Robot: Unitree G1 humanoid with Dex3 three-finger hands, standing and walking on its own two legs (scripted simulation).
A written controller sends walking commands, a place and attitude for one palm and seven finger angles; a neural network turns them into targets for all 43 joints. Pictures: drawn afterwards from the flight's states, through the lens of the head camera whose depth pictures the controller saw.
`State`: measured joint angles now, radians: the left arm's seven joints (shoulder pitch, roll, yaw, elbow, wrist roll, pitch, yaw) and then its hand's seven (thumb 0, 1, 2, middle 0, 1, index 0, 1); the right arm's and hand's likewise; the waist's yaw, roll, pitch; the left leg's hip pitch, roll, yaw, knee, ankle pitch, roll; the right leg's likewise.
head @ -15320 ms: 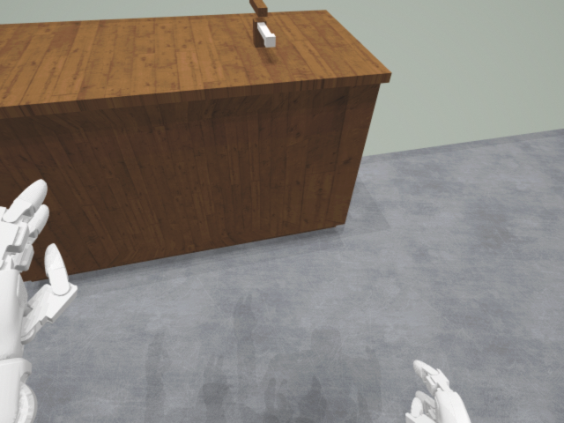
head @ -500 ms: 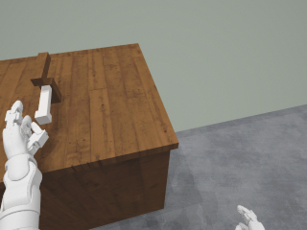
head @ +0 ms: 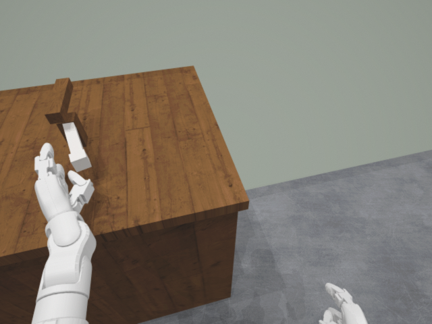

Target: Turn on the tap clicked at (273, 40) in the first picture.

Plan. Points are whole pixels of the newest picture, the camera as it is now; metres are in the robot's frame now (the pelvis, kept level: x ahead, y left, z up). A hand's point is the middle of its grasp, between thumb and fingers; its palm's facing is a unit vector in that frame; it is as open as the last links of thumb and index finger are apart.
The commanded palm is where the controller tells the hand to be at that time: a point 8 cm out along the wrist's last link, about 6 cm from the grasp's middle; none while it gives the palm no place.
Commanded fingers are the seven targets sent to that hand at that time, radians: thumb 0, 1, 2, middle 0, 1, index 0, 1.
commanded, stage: push the lever round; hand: left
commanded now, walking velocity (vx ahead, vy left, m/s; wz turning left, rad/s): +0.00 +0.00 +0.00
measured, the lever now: (80, 160) +0.37 +0.29 +0.12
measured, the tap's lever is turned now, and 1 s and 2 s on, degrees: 16 35 57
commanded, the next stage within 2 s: none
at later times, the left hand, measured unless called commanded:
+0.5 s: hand (107, 177) +0.34 +0.23 +0.11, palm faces +0.70 -0.71 -0.06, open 7.8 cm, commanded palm +0.30 +0.26 +0.10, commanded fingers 0.00 0.90 0.90 -0.15 -0.15 -0.15 -0.15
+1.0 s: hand (131, 161) +0.38 +0.20 +0.11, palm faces +0.75 -0.66 -0.07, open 8.0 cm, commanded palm +0.33 +0.22 +0.10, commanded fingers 0.00 0.90 0.90 -0.15 -0.15 -0.15 -0.15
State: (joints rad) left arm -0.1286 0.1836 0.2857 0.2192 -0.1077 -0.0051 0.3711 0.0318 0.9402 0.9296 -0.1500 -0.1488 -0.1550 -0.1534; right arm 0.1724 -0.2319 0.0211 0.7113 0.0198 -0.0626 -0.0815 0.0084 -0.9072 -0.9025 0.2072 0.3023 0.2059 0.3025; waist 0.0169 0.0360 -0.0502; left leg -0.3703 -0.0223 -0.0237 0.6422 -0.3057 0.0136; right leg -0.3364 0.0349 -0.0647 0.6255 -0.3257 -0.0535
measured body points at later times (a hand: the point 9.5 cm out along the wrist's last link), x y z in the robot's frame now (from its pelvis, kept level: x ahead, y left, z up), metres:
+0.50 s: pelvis +0.00 -0.01 +0.00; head -0.01 -0.02 +0.45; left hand +0.30 +0.27 +0.11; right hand +0.16 -0.25 -0.10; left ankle +0.02 +0.11 -0.72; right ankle +0.00 -0.08 -0.72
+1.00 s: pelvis +0.00 +0.00 +0.00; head +0.00 -0.02 +0.45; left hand +0.34 +0.23 +0.12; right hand +0.16 -0.23 -0.11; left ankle +0.02 +0.11 -0.72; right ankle +0.00 -0.08 -0.72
